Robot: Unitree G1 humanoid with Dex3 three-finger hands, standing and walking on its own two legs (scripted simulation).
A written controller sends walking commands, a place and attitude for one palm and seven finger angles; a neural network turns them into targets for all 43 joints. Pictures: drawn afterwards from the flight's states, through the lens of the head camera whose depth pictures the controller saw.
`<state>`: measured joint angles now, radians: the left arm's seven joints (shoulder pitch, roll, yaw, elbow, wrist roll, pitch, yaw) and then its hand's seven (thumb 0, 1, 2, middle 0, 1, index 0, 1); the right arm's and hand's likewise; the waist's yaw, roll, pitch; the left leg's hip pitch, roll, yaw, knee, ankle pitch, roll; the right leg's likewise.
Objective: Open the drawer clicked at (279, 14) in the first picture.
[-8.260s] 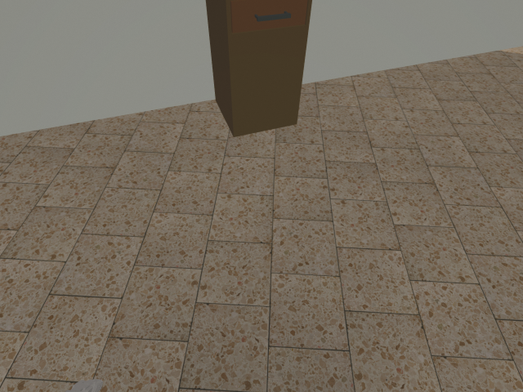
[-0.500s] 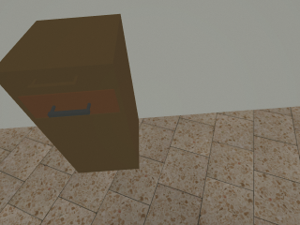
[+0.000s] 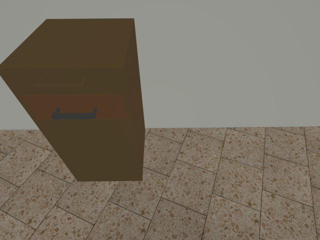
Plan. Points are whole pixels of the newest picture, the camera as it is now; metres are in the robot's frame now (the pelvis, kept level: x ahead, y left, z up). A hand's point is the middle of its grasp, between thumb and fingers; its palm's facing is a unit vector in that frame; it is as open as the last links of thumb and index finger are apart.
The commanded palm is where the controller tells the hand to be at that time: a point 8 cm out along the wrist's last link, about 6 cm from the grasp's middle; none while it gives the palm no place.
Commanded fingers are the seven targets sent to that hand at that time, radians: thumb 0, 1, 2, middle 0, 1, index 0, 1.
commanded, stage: look again from close up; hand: left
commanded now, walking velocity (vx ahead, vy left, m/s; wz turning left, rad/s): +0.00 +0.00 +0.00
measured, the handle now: (75, 112) +0.58 +0.39 -0.08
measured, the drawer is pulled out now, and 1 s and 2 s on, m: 0.00 0.00 0.00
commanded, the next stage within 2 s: shuffle to correct the standing spot in 0.48 s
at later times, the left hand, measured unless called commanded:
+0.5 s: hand out of the picture -0.01 +0.24 -0.18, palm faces +0.06 -0.98 -0.21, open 7.4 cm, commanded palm none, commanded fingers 0.00 0.90 0.90 -0.20 -0.30 -0.20 -0.30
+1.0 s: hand out of the picture -0.03 +0.24 -0.19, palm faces +0.06 -0.99 -0.14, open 7.4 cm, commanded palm none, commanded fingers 0.00 0.90 0.90 -0.20 -0.30 -0.20 -0.30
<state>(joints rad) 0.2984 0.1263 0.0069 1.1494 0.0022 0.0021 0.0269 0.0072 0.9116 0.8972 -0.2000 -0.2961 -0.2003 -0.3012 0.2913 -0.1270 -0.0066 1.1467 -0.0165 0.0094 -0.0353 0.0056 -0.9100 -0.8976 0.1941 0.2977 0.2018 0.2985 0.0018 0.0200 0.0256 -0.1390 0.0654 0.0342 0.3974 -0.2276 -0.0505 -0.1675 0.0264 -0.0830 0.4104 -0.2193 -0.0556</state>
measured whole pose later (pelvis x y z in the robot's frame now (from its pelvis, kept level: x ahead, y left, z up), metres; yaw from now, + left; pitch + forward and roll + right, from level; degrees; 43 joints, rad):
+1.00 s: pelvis +0.01 +0.08 -0.01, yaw +0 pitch -1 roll -1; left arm 0.39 0.15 0.02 1.06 0.03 0.01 0.02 0.01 0.91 0.90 -0.20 -0.30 -0.20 -0.30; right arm 0.39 -0.15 0.01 1.04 -0.03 -0.02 -0.02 0.01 -0.91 -0.90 0.19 0.30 0.20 0.30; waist 0.01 -0.04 -0.01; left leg -0.21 -0.05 0.08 0.54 -0.32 0.09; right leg -0.30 -0.07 -0.06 0.70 -0.43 -0.03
